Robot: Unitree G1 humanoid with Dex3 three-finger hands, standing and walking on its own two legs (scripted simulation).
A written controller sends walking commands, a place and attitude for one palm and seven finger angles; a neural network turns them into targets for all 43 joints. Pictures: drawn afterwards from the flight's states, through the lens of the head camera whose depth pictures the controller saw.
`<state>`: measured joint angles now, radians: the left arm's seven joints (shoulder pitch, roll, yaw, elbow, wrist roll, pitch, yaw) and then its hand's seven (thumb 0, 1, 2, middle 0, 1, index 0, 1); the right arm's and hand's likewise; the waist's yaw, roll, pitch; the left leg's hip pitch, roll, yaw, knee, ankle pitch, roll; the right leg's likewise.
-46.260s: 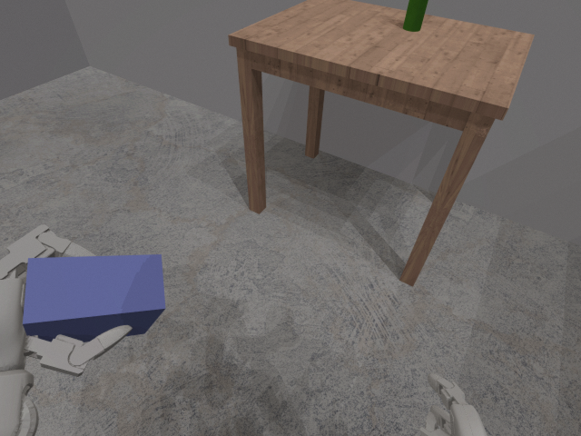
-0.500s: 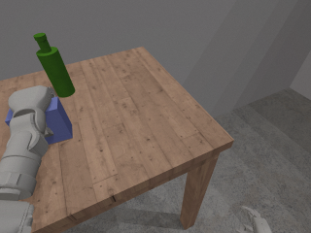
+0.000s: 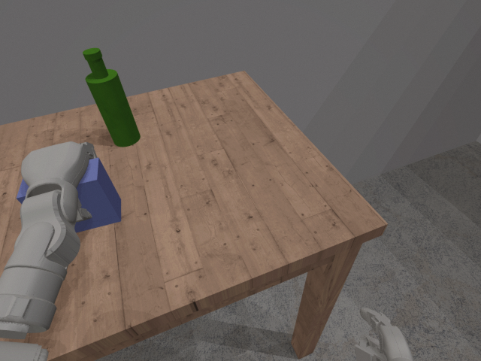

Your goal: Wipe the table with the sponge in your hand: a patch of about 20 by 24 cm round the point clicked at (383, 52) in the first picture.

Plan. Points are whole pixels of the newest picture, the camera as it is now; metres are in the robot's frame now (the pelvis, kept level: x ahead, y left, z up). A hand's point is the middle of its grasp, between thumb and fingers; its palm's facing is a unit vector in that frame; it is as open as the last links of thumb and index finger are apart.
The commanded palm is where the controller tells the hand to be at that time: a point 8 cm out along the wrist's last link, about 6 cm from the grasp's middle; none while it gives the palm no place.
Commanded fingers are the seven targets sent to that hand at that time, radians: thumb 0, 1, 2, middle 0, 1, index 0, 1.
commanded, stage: wipe back along the first lane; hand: left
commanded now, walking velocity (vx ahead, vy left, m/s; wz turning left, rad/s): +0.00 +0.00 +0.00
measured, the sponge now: (80, 205) +0.33 +0.33 +0.10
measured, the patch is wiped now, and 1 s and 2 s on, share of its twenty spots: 0.95 0.95 0.95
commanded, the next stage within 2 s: lift the sponge slowly off the table in 1.34 s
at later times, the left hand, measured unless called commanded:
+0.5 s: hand (74, 207) +0.29 +0.30 +0.14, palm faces +0.06 -0.01 -1.00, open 9.7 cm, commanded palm +0.24 +0.28 +0.16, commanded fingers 0.00 0.10 1.30 -1.20 -1.60 -1.20 -1.60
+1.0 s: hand (75, 233) +0.25 +0.27 +0.14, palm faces +0.15 -0.04 -0.99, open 9.7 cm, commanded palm +0.19 +0.25 +0.15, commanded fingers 0.00 0.10 1.30 -1.20 -1.60 -1.20 -1.60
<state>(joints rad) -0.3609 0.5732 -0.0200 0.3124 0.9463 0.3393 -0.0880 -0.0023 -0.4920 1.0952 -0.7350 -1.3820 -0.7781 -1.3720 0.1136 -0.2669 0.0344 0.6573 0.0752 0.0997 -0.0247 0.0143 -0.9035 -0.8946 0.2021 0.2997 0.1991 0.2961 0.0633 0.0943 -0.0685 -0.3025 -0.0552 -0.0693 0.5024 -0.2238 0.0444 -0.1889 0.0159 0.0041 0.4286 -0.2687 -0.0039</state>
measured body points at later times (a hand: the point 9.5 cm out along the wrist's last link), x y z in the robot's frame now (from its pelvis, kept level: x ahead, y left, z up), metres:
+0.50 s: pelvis -0.01 -0.02 +0.00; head -0.03 -0.06 +0.45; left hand +0.29 +0.30 +0.19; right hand +0.21 -0.25 -0.09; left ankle +0.02 +0.09 -0.74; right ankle -0.03 -0.13 -0.74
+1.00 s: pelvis -0.01 -0.01 -0.01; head -0.04 -0.06 +0.44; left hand +0.24 +0.27 +0.19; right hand +0.23 -0.23 -0.08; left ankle +0.02 +0.09 -0.74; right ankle -0.03 -0.13 -0.74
